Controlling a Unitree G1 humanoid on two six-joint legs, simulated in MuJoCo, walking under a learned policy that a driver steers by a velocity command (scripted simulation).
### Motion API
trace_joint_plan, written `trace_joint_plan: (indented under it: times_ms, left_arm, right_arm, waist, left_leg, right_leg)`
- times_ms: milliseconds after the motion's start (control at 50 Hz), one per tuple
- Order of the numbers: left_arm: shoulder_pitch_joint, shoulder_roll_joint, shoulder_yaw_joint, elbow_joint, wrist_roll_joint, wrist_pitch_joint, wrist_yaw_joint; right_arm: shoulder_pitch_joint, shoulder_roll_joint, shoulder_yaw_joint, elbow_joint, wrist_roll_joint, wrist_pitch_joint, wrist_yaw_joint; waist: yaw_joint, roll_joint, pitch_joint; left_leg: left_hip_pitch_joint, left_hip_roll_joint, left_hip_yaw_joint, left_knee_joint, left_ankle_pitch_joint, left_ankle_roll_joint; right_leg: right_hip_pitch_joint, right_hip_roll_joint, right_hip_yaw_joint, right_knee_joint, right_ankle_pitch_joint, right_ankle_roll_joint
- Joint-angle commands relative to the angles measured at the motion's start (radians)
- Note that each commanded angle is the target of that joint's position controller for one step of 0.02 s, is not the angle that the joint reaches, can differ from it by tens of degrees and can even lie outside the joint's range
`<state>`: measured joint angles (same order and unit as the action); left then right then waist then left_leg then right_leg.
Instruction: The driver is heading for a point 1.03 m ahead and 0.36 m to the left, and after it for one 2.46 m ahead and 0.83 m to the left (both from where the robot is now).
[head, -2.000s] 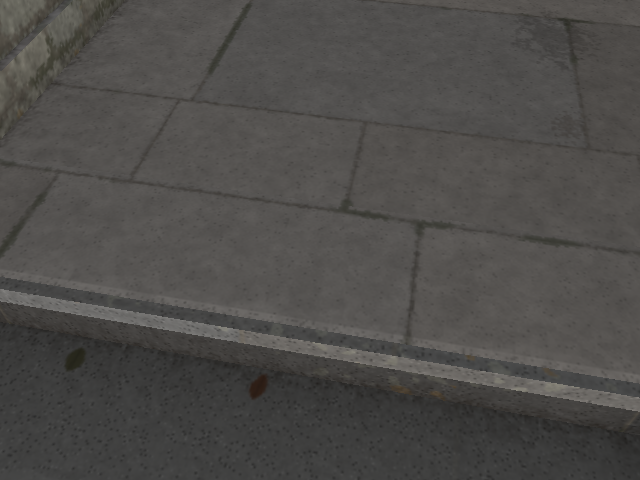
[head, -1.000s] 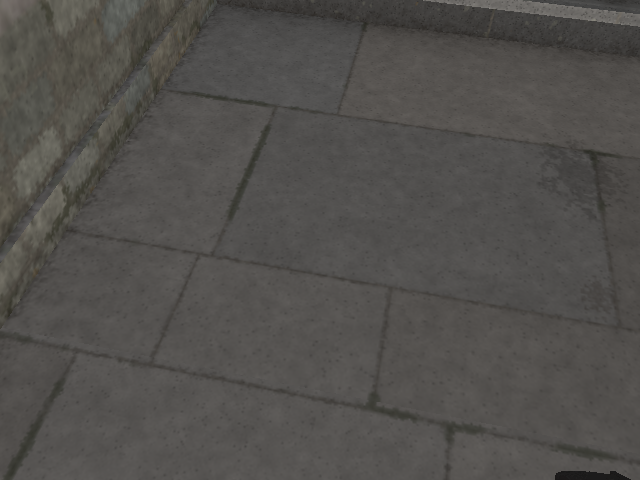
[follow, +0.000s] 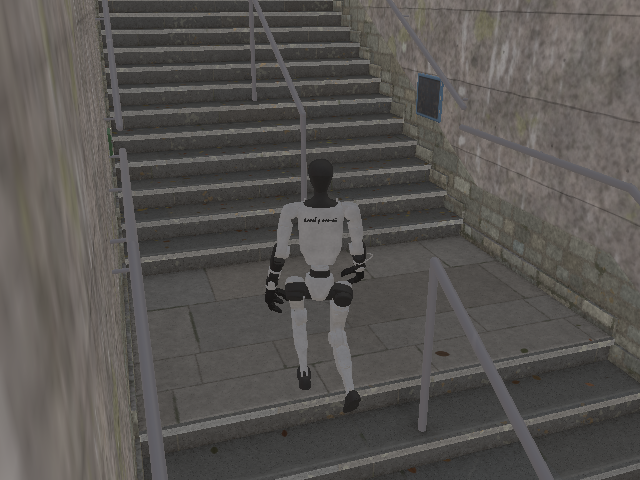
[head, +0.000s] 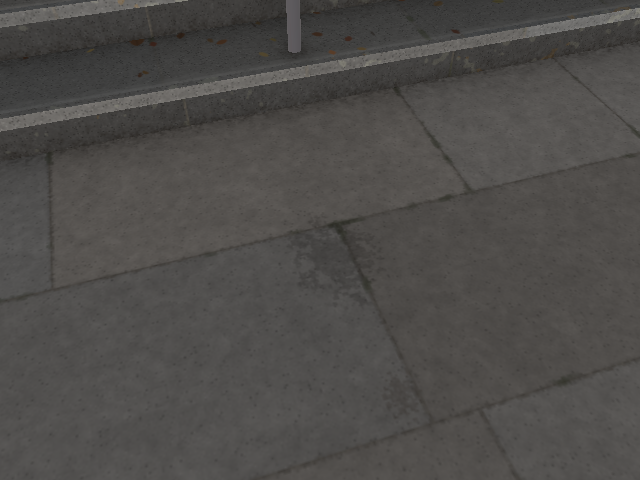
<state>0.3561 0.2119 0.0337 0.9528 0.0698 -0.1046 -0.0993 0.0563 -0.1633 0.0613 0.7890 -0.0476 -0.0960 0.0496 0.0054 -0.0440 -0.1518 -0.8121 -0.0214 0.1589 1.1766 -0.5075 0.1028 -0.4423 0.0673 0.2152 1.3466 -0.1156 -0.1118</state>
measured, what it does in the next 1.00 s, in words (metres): climbs, turning left: right foot, then left foot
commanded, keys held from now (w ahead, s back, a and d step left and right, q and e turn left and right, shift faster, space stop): w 0.14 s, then w+q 0.86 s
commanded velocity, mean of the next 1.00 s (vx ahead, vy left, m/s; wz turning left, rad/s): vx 0.50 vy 0.00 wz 0.34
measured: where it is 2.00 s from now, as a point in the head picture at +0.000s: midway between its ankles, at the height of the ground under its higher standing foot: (204, 299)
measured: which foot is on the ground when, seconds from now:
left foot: down 0.00-0.44, up 0.46-0.92, down 0.94-1.00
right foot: up 0.00-0.40, down 0.42-0.96, up 0.98-1.00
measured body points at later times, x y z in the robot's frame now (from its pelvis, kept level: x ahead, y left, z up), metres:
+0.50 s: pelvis +0.31 -0.04 +0.09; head +0.32 -0.04 +0.54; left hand +0.53 +0.19 +0.02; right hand +0.30 -0.25 -0.06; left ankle +0.09 +0.07 -0.56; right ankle +0.39 -0.13 -0.64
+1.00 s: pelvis +0.55 +0.07 +0.07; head +0.59 +0.09 +0.52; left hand +0.47 +0.33 -0.07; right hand +0.85 -0.07 -0.02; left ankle +0.62 +0.18 -0.64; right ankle +0.42 -0.14 -0.57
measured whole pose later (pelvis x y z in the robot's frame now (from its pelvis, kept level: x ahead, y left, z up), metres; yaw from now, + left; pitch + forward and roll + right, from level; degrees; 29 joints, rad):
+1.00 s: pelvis +0.55 +0.07 +0.07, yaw +26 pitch +3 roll -1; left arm 0.29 0.24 0.08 0.94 -0.01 -0.08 0.04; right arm 0.02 -0.24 -0.09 0.76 0.02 -0.03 0.03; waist 0.03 0.01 0.05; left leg -0.55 -0.02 0.06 0.69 -0.18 0.11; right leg -0.14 -0.11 -0.14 0.98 -0.47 0.06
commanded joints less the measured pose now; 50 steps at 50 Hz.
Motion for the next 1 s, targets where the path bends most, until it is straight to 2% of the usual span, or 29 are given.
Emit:
trace_joint_plan:
  times_ms: [20, 40, 60, 80, 100, 120, 200, 260, 300, 380, 420, 440, 460, 480, 500, 520, 560, 600, 620, 640, 660, 700, 780, 860, 900, 940, 960, 980, 1000]
  left_arm:
    - [-0.112, 0.0, -0.015, -0.13, -0.004, 0.002, 0.031]
    - [-0.144, -0.019, -0.026, -0.147, 0.002, 0.017, 0.043]
    - [-0.127, -0.019, -0.027, -0.149, 0.0, 0.034, 0.046]
    - [-0.146, -0.023, -0.031, -0.148, 0.007, 0.041, 0.045]
    - [-0.192, -0.022, -0.027, -0.162, -0.027, 0.039, 0.033]
    - [-0.213, 0.009, -0.018, -0.173, -0.013, 0.03, 0.023]
    - [-0.394, 0.022, -0.014, -0.216, -0.005, 0.0, 0.015]
    - [-0.483, -0.014, -0.019, -0.229, 0.001, 0.022, 0.02]
    - [-0.545, -0.006, -0.011, -0.256, -0.002, 0.039, 0.028]
    - [-0.6, 0.045, 0.026, -0.299, -0.03, 0.034, 0.06]
    - [-0.386, 0.127, 0.064, -0.239, -0.051, 0.005, 0.09]
    - [-0.218, 0.172, 0.07, -0.209, -0.035, -0.004, 0.095]
    - [0.019, 0.142, 0.054, -0.148, -0.033, -0.008, 0.105]
    - [0.098, 0.103, 0.067, -0.093, -0.013, -0.011, 0.126]
    - [0.007, 0.123, 0.077, -0.082, -0.026, -0.009, 0.132]
    - [-0.066, 0.066, 0.063, -0.082, -0.032, 0.0, 0.14]
    - [-0.112, -0.06, 0.03, -0.086, -0.034, 0.007, 0.122]
    - [-0.141, -0.098, 0.018, -0.088, -0.026, -0.003, 0.118]
    - [-0.171, 0.043, 0.047, -0.081, -0.067, -0.014, 0.109]
    - [-0.179, 0.055, 0.051, -0.076, -0.074, -0.013, 0.114]
    - [-0.172, 0.058, 0.051, -0.068, -0.068, -0.013, 0.119]
    - [-0.153, 0.087, 0.055, -0.053, -0.056, -0.007, 0.132]
    - [-0.057, 0.125, 0.066, -0.028, -0.065, -0.01, 0.149]
    - [0.004, 0.176, 0.085, -0.012, -0.078, 0.018, 0.149]
    - [-0.013, 0.209, 0.095, -0.025, -0.088, 0.03, 0.147]
    - [-0.043, 0.222, 0.095, -0.04, -0.093, 0.044, 0.148]
    - [-0.05, 0.187, 0.083, -0.076, -0.065, 0.037, 0.152]
    - [-0.016, 0.061, 0.042, -0.15, -0.057, -0.002, 0.138]
    - [-0.116, 0.126, 0.054, -0.169, -0.097, -0.051, 0.118]
  right_arm:
    - [0.281, -0.042, -0.036, 0.181, 0.004, 0.002, -0.016]
    - [0.219, 0.039, -0.013, 0.206, -0.003, 0.005, -0.015]
    - [0.18, 0.066, -0.007, 0.216, -0.01, -0.002, -0.011]
    - [0.145, 0.074, -0.008, 0.225, -0.006, -0.014, -0.017]
    - [0.123, 0.041, -0.028, 0.229, -0.016, -0.022, -0.016]
    - [0.073, 0.016, -0.032, 0.19, -0.007, -0.032, -0.025]
    - [0.251, -0.053, -0.04, 0.205, -0.026, -0.058, -0.027]
    - [0.417, -0.078, -0.055, 0.228, -0.001, -0.053, 0.006]
    - [0.453, -0.091, -0.066, 0.237, 0.016, -0.052, 0.023]
    - [0.439, -0.165, -0.108, 0.24, 0.01, -0.035, 0.01]
    - [0.421, -0.119, -0.11, 0.235, 0.002, -0.038, 0.005]
    - [0.529, 0.004, -0.078, 0.214, -0.002, -0.048, -0.013]
    - [0.547, 0.061, -0.044, 0.171, -0.009, -0.057, 0.001]
    - [0.318, -0.06, -0.092, 0.159, 0.015, -0.041, 0.018]
    - [0.264, -0.059, -0.102, 0.16, 0.022, -0.035, 0.015]
    - [0.281, -0.056, -0.109, 0.172, 0.01, -0.034, 0.006]
    - [0.244, 0.011, -0.099, 0.163, -0.021, -0.03, 0.008]
    - [0.213, 0.041, -0.1, 0.154, -0.006, -0.018, 0.023]
    - [0.158, -0.049, -0.135, 0.075, 0.135, 0.012, -0.037]
    - [0.131, -0.051, -0.13, 0.061, 0.138, 0.027, -0.06]
    - [0.109, -0.058, -0.133, 0.043, 0.111, 0.035, -0.069]
    - [0.083, -0.051, -0.132, 0.011, 0.081, 0.045, -0.06]
    - [-0.058, -0.052, -0.128, -0.036, 0.078, 0.054, -0.024]
    - [-0.158, -0.081, -0.132, -0.082, 0.07, 0.065, -0.005]
    - [-0.123, -0.115, -0.149, -0.096, 0.067, 0.07, -0.001]
    - [0.141, -0.207, -0.2, -0.031, 0.072, 0.069, -0.006]
    - [0.307, -0.324, -0.24, 0.006, 0.065, 0.072, -0.026]
    - [0.27, -0.396, -0.24, -0.016, 0.073, 0.063, -0.029]
    - [0.33, -0.334, -0.218, -0.027, 0.055, 0.062, -0.029]
  waist:
    - [-0.038, 0.014, 0.001]
    - [0.022, -0.033, -0.003]
    - [0.07, -0.04, 0.01]
    - [0.088, -0.018, 0.033]
    - [0.09, -0.005, 0.073]
    - [0.088, 0.067, 0.063]
    - [-0.014, 0.058, 0.025]
    - [-0.069, 0.12, 0.079]
    - [-0.071, 0.137, 0.128]
    - [-0.035, 0.147, 0.145]
    - [0.029, 0.128, -0.025]
    - [0.025, -0.068, -0.29]
    - [0.097, -0.31, -0.446]
    - [0.183, -0.165, -0.167]
    - [0.133, -0.102, 0.025]
    - [0.074, -0.046, 0.068]
    - [0.015, -0.01, 0.063]
    - [-0.013, -0.004, 0.044]
    - [-0.041, 0.022, 0.096]
    - [-0.046, 0.011, 0.119]
    - [-0.046, 0.016, 0.146]
    - [-0.054, -0.012, 0.158]
    - [-0.001, 0.01, 0.188]
    - [0.036, 0.009, 0.221]
    - [0.0, -0.036, 0.185]
    - [-0.133, -0.031, 0.06]
    - [-0.177, 0.095, -0.043]
    - [-0.068, 0.326, -0.144]
    - [-0.133, 0.214, -0.213]
  left_leg:
    - [0.475, 0.301, -0.812, -0.686, 0.108, 0.234]
    - [0.424, 0.29, -0.713, -0.699, 0.203, 0.193]
    - [0.389, 0.276, -0.61, -0.739, 0.295, 0.161]
    - [0.377, 0.229, -0.494, -0.769, 0.307, 0.128]
    - [0.347, 0.159, -0.328, -0.826, 0.283, 0.068]
    - [0.301, 0.16, -0.277, -0.881, 0.336, 0.098]
    - [0.466, 0.119, -0.195, -0.896, 0.674, 0.107]
    - [0.558, 0.142, -0.204, -0.932, 0.755, 0.132]
    - [0.649, 0.184, -0.257, -0.932, 0.771, 0.149]
    - [0.865, 0.261, -0.326, -0.828, 1.01, 0.117]
    - [0.757, 0.184, -0.267, -0.63, 1.088, 0.02]
    - [0.49, 0.063, -0.229, -0.342, 0.703, -0.057]
    - [0.157, -0.089, -0.207, -0.069, -0.051, -0.11]
    - [-0.027, -0.015, -0.273, 0.144, 0.014, -0.066]
    - [-0.046, 0.047, -0.269, 0.202, 0.138, -0.027]
    - [0.016, 0.1, -0.27, 0.17, 0.22, -0.003]
    - [0.105, 0.138, -0.27, 0.133, 0.264, 0.001]
    - [0.08, 0.144, -0.254, 0.113, 0.257, -0.007]
    - [0.022, 0.158, -0.257, 0.108, 0.266, -0.032]
    - [-0.007, 0.175, -0.265, 0.07, 0.288, -0.053]
    - [-0.015, 0.178, -0.272, 0.031, 0.325, -0.064]
    - [0.012, 0.173, -0.241, -0.07, 0.438, -0.074]
    - [0.101, 0.155, -0.17, -0.337, 0.571, -0.048]
    - [0.1, 0.111, -0.096, -0.466, 0.436, -0.005]
    - [0.212, 0.044, -0.037, -0.494, 0.3, 0.026]
    - [0.57, -0.056, -0.004, -0.61, 0.332, 0.082]
    - [0.908, 0.107, -0.279, -0.59, 0.43, 0.147]
    - [1.183, 0.329, -0.877, -0.796, 0.24, 0.343]
    - [1.224, 0.343, -0.951, -0.899, 0.226, 0.319]
  right_leg:
    - [-0.608, -0.011, 0.034, 0.614, 0.032, -0.06]
    - [-0.614, -0.042, 0.032, 0.593, 0.025, -0.09]
    - [-0.618, -0.073, 0.012, 0.531, 0.049, -0.094]
    - [-0.631, -0.089, -0.001, 0.475, 0.017, -0.099]
    - [-0.584, -0.107, -0.046, 0.329, 0.025, -0.114]
    - [-0.494, -0.127, -0.101, 0.262, -0.014, -0.078]
    - [-0.448, -0.163, -0.194, -0.125, 0.198, 0.035]
    - [-0.317, -0.138, -0.257, -0.414, 0.183, 0.102]
    - [-0.282, -0.126, -0.257, -0.565, 0.173, 0.112]
    - [-0.169, -0.081, -0.267, -0.836, 0.047, 0.074]
    - [0.267, -0.107, -0.246, -0.789, 0.209, -0.043]
    - [0.759, -0.302, -0.069, -0.704, 0.505, -0.239]
    - [1.085, -0.538, 0.372, -0.919, 0.31, -0.398]
    - [0.869, -0.468, 0.352, -1.02, -0.003, -0.237]
    - [0.617, -0.446, 0.221, -1.066, -0.156, -0.153]
    - [0.449, -0.43, 0.124, -1.104, -0.106, -0.125]
    - [0.334, -0.39, -0.015, -1.145, 0.093, -0.121]
    - [0.329, -0.367, -0.118, -1.176, 0.174, -0.125]
    - [0.329, -0.37, -0.153, -1.185, 0.135, -0.068]
    - [0.294, -0.382, -0.176, -1.201, 0.131, -0.053]
    - [0.256, -0.376, -0.211, -1.208, 0.137, -0.044]
    - [0.214, -0.349, -0.292, -1.213, 0.138, -0.037]
    - [0.269, -0.331, -0.395, -1.21, 0.129, -0.009]
    - [0.463, -0.366, -0.436, -1.119, 0.297, 0.007]
    - [0.508, -0.372, -0.453, -0.983, 0.632, 0.021]
    - [0.443, -0.317, -0.49, -0.625, 0.77, 0.063]
    - [0.135, -0.269, -0.492, -0.278, 0.404, 0.117]
    - [-0.284, -0.033, -0.341, 0.085, -0.398, 0.178]
    - [-0.395, -0.058, -0.139, 0.159, -0.395, 0.151]
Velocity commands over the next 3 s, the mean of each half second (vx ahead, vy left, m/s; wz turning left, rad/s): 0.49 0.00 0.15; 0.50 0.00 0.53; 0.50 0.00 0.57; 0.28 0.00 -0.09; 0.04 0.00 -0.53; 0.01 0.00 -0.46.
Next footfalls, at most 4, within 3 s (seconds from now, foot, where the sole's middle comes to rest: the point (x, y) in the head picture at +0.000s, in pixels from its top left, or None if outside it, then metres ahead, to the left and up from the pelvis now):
0.42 right None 0.43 -0.14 -0.68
0.94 left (243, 410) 0.65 0.20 -0.68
1.42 right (267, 287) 0.98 0.17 -0.68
1.84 left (138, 295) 0.95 0.48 -0.68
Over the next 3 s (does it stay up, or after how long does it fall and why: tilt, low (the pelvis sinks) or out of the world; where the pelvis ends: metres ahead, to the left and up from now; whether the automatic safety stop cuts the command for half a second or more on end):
stays up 0.94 0.32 0.10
